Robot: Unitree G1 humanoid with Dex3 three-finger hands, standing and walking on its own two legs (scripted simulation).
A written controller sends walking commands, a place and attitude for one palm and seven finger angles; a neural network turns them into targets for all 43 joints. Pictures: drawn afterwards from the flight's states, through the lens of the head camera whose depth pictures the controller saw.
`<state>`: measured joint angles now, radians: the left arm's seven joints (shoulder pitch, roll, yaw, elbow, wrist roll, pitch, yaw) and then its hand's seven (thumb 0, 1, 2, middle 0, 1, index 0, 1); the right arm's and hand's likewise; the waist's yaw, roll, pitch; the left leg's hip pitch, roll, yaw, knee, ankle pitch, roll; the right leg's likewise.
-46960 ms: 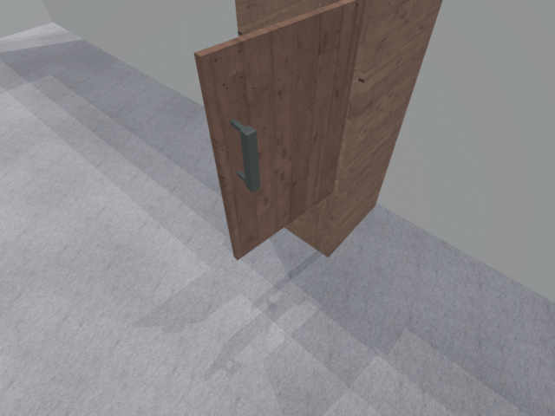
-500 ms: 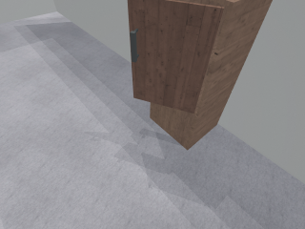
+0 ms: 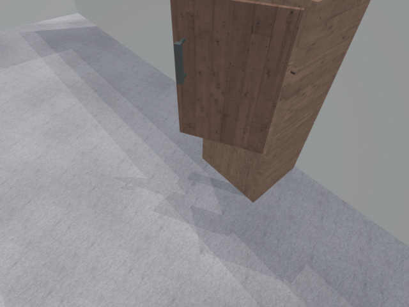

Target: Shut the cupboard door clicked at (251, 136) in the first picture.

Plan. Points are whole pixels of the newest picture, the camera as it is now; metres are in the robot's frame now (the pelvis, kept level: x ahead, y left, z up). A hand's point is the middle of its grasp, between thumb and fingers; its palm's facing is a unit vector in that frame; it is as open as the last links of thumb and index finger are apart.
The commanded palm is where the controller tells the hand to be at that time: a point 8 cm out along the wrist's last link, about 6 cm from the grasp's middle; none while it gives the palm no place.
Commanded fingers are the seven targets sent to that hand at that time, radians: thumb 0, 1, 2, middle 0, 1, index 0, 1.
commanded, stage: look to check the result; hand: left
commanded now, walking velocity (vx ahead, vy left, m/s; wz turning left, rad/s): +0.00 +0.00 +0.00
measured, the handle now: (181, 61) +0.89 +0.13 +0.03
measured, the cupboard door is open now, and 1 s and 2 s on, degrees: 29 29 29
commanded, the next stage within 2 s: walk to a spot facing it in 0.06 s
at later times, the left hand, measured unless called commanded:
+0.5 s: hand out of the picture -0.03 +0.19 -0.20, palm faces +0.18 -0.96 -0.21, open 7.4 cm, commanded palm none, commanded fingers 0.00 0.90 0.90 -0.20 -0.30 -0.20 -0.30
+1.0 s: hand out of the picture +0.02 +0.22 -0.16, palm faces +0.40 -0.86 -0.31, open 7.4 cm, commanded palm none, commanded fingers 0.00 0.90 0.90 -0.20 -0.30 -0.20 -0.30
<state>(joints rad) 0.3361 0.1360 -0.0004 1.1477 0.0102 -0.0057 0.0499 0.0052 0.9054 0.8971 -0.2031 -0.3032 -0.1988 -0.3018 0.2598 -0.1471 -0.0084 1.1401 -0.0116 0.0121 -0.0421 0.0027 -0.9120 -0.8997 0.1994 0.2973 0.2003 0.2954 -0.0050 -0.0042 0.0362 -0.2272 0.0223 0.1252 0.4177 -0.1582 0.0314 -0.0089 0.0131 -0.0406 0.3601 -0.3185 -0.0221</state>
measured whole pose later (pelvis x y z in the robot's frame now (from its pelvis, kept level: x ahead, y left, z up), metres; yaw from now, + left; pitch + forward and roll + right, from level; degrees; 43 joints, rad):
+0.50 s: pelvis +0.00 +0.01 -0.02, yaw +8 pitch -3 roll -1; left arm 0.30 0.17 0.05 1.06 0.03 0.03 0.05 0.01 0.90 0.90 -0.21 -0.30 -0.20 -0.30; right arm 0.29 -0.15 -0.04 1.07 -0.02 0.07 -0.02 0.00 -0.91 -0.90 0.20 0.30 0.20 0.30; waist -0.02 -0.01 0.09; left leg -0.37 0.02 0.07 0.78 -0.41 0.01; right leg -0.06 -0.03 -0.18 0.58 -0.46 -0.01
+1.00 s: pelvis +0.00 -0.03 -0.01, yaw +25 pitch +3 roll +0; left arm 0.13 0.25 0.06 0.85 0.02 0.03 0.02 0.01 0.90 0.90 -0.20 -0.30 -0.20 -0.30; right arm 0.21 -0.24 -0.09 0.93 -0.03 0.07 0.00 0.00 -0.90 -0.90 0.20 0.30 0.20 0.30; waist -0.03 0.02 0.06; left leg -0.43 -0.09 -0.16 0.52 -0.16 -0.01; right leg -0.27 -0.01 0.02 0.53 -0.35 0.02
